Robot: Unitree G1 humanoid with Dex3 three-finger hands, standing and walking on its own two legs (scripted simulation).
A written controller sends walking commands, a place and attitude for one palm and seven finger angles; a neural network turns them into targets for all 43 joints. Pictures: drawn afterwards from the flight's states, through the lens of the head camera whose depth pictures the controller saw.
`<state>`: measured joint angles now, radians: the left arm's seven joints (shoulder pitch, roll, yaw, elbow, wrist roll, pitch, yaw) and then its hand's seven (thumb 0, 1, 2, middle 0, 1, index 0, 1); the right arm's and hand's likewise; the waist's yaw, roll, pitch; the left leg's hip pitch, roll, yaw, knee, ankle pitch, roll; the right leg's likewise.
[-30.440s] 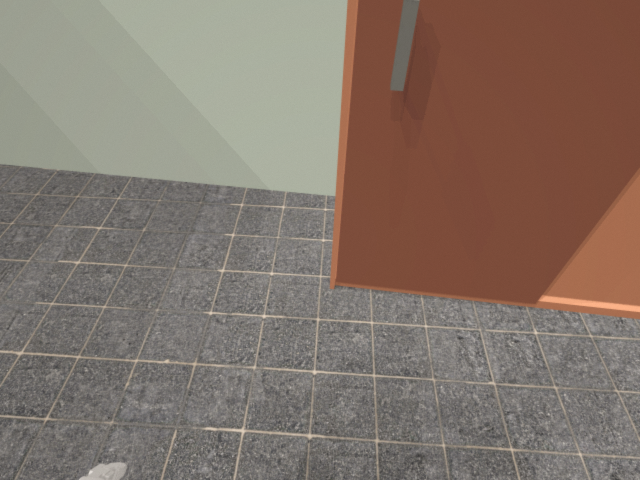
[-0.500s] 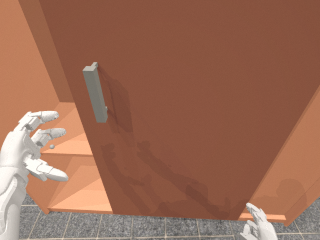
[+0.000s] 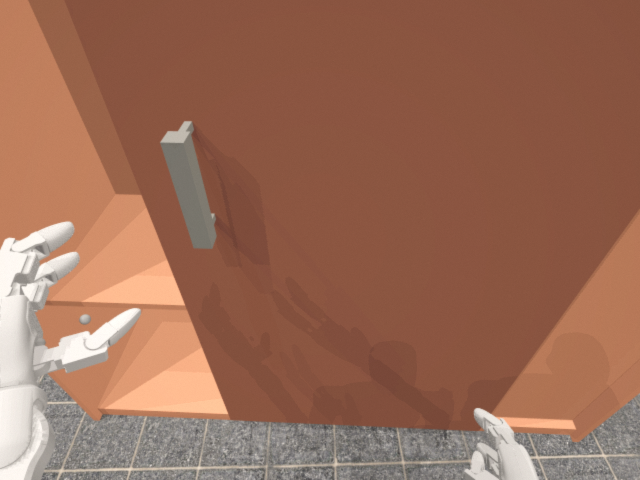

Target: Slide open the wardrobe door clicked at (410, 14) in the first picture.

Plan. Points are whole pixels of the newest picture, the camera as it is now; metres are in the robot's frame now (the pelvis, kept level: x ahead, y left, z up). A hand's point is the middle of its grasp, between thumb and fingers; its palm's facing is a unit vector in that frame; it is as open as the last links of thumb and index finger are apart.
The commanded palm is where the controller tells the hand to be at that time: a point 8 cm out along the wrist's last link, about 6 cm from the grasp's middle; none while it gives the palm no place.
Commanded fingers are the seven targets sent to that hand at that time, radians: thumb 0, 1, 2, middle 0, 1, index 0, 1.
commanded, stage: draw the hand back to the body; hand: left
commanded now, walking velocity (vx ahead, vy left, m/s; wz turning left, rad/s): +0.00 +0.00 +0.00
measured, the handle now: (196, 186) +0.43 +0.24 +0.16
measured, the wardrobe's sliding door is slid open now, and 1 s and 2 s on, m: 0.42 0.42 0.42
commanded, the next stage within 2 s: step back with the hand held close in 0.62 s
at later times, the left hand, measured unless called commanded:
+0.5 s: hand (86, 339) +0.19 +0.26 +0.16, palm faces +0.49 -0.80 -0.34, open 7.5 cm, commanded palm +0.14 +0.29 +0.17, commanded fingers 0.00 0.90 0.90 -0.20 -0.30 -0.20 -0.30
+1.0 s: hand (91, 352) +0.18 +0.25 +0.15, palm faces +0.39 -0.81 -0.44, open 7.4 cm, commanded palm +0.12 +0.30 +0.17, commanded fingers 0.00 0.90 0.90 -0.20 -0.30 -0.20 -0.30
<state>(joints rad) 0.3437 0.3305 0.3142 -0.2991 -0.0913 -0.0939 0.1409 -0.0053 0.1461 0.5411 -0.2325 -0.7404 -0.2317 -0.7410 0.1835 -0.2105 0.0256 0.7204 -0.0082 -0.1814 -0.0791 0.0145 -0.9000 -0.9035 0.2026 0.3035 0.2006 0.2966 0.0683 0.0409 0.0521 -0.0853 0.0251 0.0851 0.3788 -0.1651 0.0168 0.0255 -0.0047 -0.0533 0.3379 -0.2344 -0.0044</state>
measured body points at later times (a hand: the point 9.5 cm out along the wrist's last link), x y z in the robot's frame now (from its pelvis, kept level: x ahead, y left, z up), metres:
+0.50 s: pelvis +0.01 -0.01 +0.00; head -0.02 -0.03 +0.45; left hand +0.15 +0.30 +0.17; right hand +0.20 -0.23 -0.08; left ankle +0.04 +0.11 -0.75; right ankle -0.02 -0.12 -0.75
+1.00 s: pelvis -0.02 +0.00 -0.01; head -0.01 -0.02 +0.44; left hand +0.15 +0.29 +0.17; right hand +0.17 -0.24 -0.09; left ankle +0.04 +0.11 -0.74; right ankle -0.02 -0.12 -0.75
